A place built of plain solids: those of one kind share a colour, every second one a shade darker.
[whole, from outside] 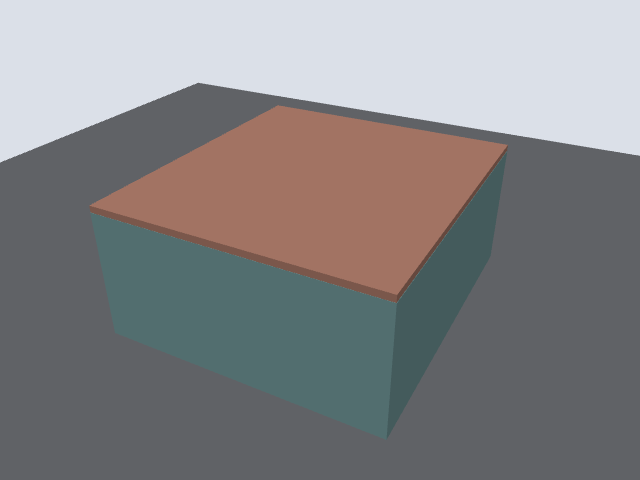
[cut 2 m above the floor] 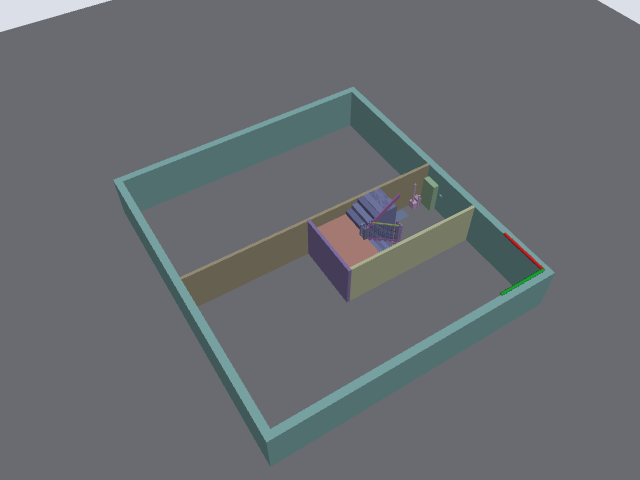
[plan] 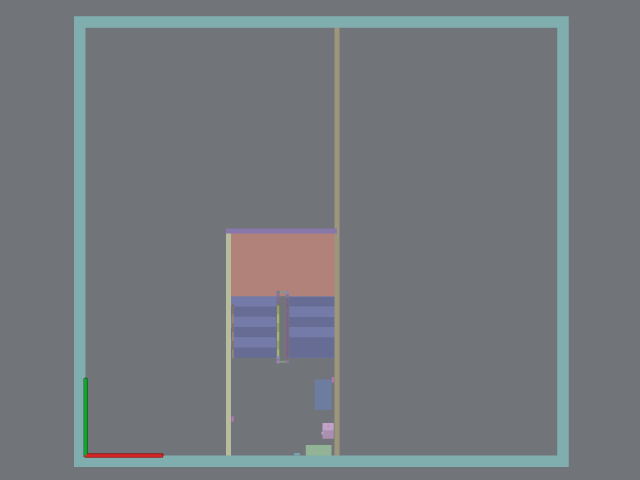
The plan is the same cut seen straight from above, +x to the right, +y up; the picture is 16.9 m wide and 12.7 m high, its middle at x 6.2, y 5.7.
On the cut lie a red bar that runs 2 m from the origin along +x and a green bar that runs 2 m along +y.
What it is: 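A small block of dwellings, 12.5 m wide and 11.3 m deep inside, its common dog-leg stair of 14 risers of 197 mm a storey on goings of 271 mm, 1.20 m wide flights and a well of 0.34 m; the dwelling on the first floor; a hall, a living room with a kitchen corner, a second bedroom, a bedroom, the bathroom shut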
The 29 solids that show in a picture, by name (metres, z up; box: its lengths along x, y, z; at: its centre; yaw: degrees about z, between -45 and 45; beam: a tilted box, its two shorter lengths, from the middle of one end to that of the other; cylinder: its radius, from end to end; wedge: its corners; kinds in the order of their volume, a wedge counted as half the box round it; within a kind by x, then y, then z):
{
 "wall_1": {"box": [0.31, 11.93, 5.57], "at": [-0.15, 5.66, 2.73]},
 "wall_2": {"box": [13.09, 0.31, 5.57], "at": [6.24, -0.15, 2.73]},
 "wall_3": {"box": [13.09, 0.31, 5.57], "at": [6.24, 11.47, 2.73]},
 "wall_4": {"box": [0.31, 11.93, 5.57], "at": [12.63, 5.66, 2.73]},
 "roof_slab_1": {"box": [13.07, 11.91, 0.44], "at": [6.24, 5.66, 5.58]},
 "piece_1": {"box": [1.2, 0.82, 0.25], "at": [4.45, 2.99, 0.07]},
 "piece_2": {"box": [1.2, 0.82, 0.44], "at": [4.45, 3.26, 0.17]},
 "piece_3": {"box": [1.2, 0.82, 0.64], "at": [4.45, 3.53, 0.27]},
 "piece_4": {"box": [1.2, 0.82, 0.84], "at": [4.45, 3.81, 0.37]},
 "piece_5": {"box": [1.2, 0.82, 1.03], "at": [4.45, 4.08, 0.47]},
 "piece_6": {"box": [1.2, 0.58, 1.23], "at": [4.45, 4.23, 0.57]},
 "piece_7": {"box": [1.2, 0.28, 2.61], "at": [5.98, 2.72, 1.26]},
 "piece_8": {"box": [1.2, 0.54, 2.41], "at": [5.98, 2.86, 1.16]},
 "piece_9": {"box": [1.2, 0.82, 2.22], "at": [5.98, 2.99, 1.06]},
 "piece_10": {"box": [1.2, 0.82, 2.02], "at": [5.98, 3.26, 0.96]},
 "piece_11": {"box": [1.2, 0.82, 1.82], "at": [5.98, 3.53, 0.86]},
 "piece_12": {"box": [1.2, 0.82, 1.63], "at": [5.98, 3.8, 0.76]},
 "half_1": {"box": [2.74, 1.66, 1.43], "at": [5.22, 5.04, 0.66]},
 "core_wall_1": {"box": [0.13, 5.87, 5.41], "at": [3.78, 2.94, 2.65]},
 "core_wall_low_1": {"box": [0.13, 11.32, 2.65], "at": [6.65, 5.66, 1.27]},
 "core_wall_back_1": {"box": [2.94, 0.13, 5.41], "at": [5.18, 5.94, 2.65]},
 "hung_more_letter_boxes_1": {"box": [0.68, 0.28, 1.47], "at": [6.16, 0.14, 0.68]},
 "guard_string_1": {"wedge": [[5.07, 2.58, -0.02], [5.07, 2.58, 0.23], [5.07, 4.21, 1.16], [5.07, 4.21, 1.41], [5.11, 2.58, -0.02], [5.11, 2.58, 0.23], [5.11, 4.21, 1.16], [5.11, 4.21, 1.41]]},
 "guard_string_2": {"wedge": [[5.32, 2.58, 2.54], [5.32, 2.58, 2.79], [5.32, 4.21, 1.36], [5.32, 4.21, 1.6], [5.36, 2.58, 2.54], [5.36, 2.58, 2.79], [5.36, 4.21, 1.36], [5.36, 4.21, 1.6]]},
 "mop_bucket_1": {"box": [0.05, 0.08, 1.5], "at": [6.39, 0.82, 0.7]},
 "mop_bucket_2": {"box": [0.3, 0.21, 0.54], "at": [6.41, 0.55, 0.22]},
 "mop_bucket_3": {"box": [0.3, 0.21, 0.41], "at": [6.41, 0.76, 0.15]},
 "laid_doormat_1": {"box": [0.45, 0.8, 0.05], "at": [6.28, 1.61, -0.02]},
 "guard_newel_1": {"box": [0.09, 0.09, 1.3], "at": [5.09, 2.58, 0.6]}
}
